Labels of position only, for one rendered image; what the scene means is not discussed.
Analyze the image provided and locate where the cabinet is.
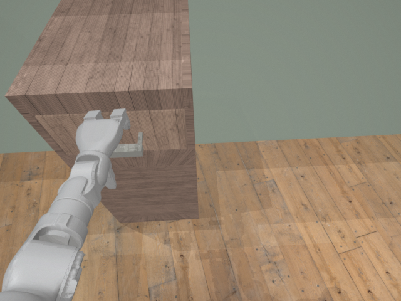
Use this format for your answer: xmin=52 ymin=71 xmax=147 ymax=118
xmin=5 ymin=0 xmax=199 ymax=223

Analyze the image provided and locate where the handle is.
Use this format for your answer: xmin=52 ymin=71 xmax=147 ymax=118
xmin=110 ymin=132 xmax=143 ymax=158

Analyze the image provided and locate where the left robot upper arm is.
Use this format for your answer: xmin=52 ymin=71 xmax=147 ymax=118
xmin=0 ymin=239 xmax=84 ymax=301

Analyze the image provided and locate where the drawer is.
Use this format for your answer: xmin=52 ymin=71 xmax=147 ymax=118
xmin=35 ymin=109 xmax=187 ymax=154

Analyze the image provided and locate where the left robot forearm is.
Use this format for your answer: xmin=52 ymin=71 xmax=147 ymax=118
xmin=2 ymin=150 xmax=110 ymax=292

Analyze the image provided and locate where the robot left hand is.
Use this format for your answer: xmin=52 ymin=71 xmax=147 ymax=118
xmin=76 ymin=108 xmax=130 ymax=189

